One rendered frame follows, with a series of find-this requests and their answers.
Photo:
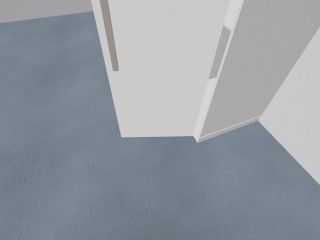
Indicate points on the fridge door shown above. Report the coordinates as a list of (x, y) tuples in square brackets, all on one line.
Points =
[(165, 51)]

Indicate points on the handle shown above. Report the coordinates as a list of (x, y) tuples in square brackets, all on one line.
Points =
[(109, 33)]

